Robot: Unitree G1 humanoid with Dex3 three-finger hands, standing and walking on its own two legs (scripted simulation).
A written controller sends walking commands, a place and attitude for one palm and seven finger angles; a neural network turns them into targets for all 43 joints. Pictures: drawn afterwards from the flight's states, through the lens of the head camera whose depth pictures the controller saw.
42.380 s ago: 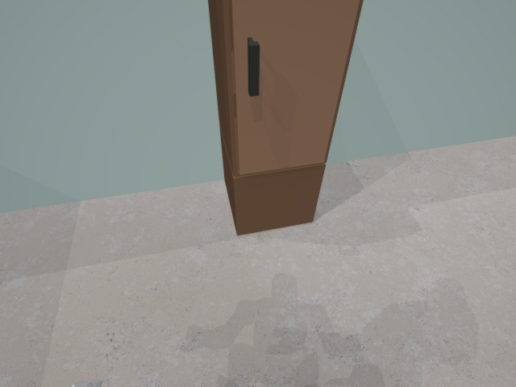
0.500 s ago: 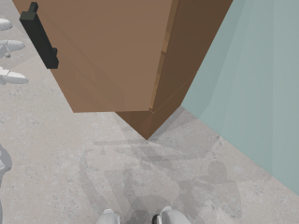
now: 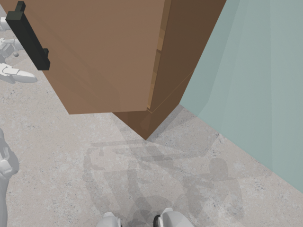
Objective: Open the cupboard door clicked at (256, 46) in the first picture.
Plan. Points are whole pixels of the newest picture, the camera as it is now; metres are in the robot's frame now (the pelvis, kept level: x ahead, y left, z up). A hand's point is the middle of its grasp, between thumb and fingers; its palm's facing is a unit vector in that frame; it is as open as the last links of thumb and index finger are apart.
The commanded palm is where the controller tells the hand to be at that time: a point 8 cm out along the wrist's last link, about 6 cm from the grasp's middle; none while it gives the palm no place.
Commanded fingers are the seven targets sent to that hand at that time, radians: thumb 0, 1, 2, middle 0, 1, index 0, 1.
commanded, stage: slide the fingers in behind the handle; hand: left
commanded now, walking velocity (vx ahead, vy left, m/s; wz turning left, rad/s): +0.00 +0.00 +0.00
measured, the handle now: (33, 38) +0.55 +0.24 +0.13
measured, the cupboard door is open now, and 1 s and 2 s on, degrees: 46 46 47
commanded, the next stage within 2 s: close the thumb around the handle in 1.16 s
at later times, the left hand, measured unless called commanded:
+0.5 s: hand (32, 57) +0.50 +0.23 +0.12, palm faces +0.02 -1.00 +0.00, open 14.0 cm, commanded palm +0.48 +0.29 +0.12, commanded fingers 0.00 -0.50 0.30 -0.30 -1.20 -0.30 -1.20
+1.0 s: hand (39, 57) +0.50 +0.22 +0.12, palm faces +0.03 -1.00 -0.01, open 14.0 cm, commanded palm +0.47 +0.27 +0.12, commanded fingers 0.00 -0.50 0.30 -0.30 -1.20 -0.30 -1.20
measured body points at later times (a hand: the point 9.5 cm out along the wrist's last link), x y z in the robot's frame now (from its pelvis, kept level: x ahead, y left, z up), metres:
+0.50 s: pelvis +0.01 -0.01 +0.00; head +0.11 +0.02 +0.44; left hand +0.49 +0.29 +0.12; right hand +0.03 -0.27 -0.10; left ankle +0.00 +0.11 -0.70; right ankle +0.00 -0.13 -0.70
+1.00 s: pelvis +0.00 -0.01 +0.00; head +0.10 +0.00 +0.44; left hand +0.49 +0.27 +0.13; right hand +0.00 -0.28 -0.11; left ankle +0.00 +0.11 -0.70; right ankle +0.00 -0.13 -0.70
